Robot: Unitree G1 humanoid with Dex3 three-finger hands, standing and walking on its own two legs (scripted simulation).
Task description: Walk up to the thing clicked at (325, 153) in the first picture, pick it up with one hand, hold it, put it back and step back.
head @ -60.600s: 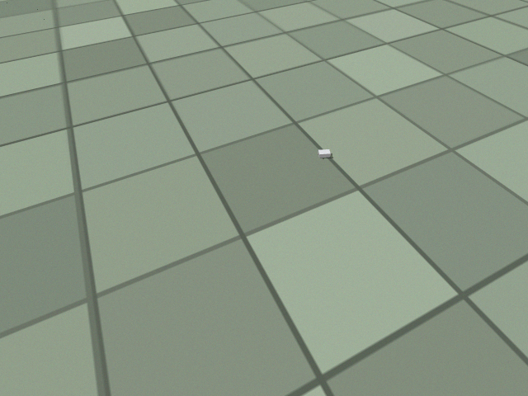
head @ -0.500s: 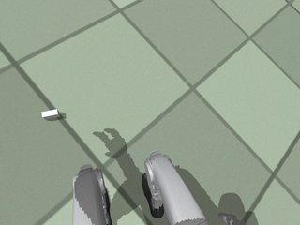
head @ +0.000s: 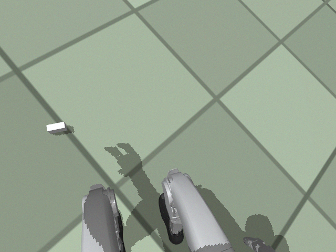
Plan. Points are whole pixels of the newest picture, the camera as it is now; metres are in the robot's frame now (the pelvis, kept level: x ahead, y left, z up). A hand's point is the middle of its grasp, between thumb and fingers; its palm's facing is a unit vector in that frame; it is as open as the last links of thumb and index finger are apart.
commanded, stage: go down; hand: left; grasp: from above
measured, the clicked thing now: (57, 127) +0.56 +0.30 -0.52
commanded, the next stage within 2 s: approach in 0.02 s
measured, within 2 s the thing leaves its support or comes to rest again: neither
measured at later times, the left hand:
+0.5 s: hand (2, 108) +0.51 +0.33 -0.17, palm faces -0.48 -0.02 -0.88, open 11.6 cm
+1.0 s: hand (52, 124) +0.54 +0.28 -0.38, palm faces -0.47 -0.03 -0.88, open 12.7 cm
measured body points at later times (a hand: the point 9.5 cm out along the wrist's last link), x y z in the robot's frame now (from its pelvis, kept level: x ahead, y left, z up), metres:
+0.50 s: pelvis +0.00 +0.00 -0.06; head +0.24 +0.07 +0.31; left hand +0.53 +0.33 -0.12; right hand +0.02 -0.27 -0.16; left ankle +0.07 +0.10 -0.50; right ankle +0.09 -0.13 -0.50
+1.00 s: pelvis -0.01 -0.01 -0.20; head +0.29 +0.06 +0.13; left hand +0.56 +0.28 -0.33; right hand -0.01 -0.27 -0.28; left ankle +0.07 +0.10 -0.50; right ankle +0.09 -0.13 -0.50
